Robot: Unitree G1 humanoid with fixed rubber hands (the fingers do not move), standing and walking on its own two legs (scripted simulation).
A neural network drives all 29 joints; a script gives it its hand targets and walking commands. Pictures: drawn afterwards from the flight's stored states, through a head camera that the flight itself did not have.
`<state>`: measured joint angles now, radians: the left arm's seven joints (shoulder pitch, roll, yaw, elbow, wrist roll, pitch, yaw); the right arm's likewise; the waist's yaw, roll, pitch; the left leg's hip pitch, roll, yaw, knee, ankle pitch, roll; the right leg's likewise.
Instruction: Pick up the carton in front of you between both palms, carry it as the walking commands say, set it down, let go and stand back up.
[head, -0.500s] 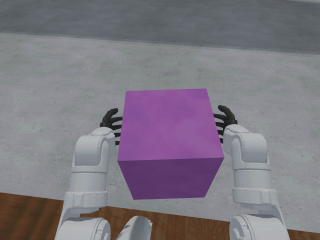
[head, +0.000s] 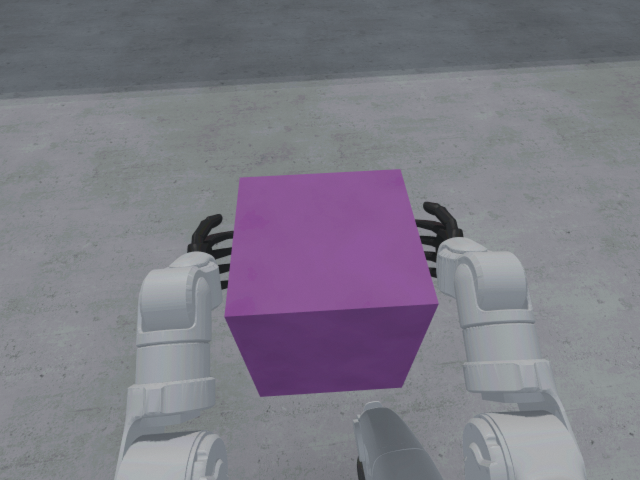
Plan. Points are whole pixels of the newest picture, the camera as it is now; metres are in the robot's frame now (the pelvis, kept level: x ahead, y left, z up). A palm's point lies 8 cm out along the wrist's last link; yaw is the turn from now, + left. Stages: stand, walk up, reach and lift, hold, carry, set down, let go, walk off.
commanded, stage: carry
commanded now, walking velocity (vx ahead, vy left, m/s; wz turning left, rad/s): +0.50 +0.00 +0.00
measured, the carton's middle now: (326, 289) +0.35 -0.04 +0.00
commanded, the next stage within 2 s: none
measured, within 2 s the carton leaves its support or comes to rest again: neither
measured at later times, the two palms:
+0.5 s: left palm (192, 146) +0.71 +0.17 -0.02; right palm (342, 125) +0.73 -0.13 -0.03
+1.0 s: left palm (203, 46) +0.99 +0.15 +0.02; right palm (333, 36) +0.99 -0.15 +0.03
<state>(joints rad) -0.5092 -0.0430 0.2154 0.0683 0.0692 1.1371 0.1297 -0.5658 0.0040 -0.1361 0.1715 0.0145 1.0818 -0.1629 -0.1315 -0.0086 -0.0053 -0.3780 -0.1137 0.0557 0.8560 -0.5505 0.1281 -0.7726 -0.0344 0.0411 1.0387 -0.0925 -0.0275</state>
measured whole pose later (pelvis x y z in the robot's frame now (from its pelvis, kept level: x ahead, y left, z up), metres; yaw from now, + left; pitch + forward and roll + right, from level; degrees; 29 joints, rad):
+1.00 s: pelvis +0.71 +0.00 -0.07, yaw -1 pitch +5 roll -2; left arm -0.20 -0.14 0.13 -0.27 0.12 1.16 0.10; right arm -0.22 0.14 -0.15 -0.24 -0.10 1.14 -0.08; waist -0.02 0.01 -0.15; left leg -0.04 0.02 0.11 0.26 -0.31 0.03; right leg -0.53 -0.04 -0.14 0.53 -0.12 0.02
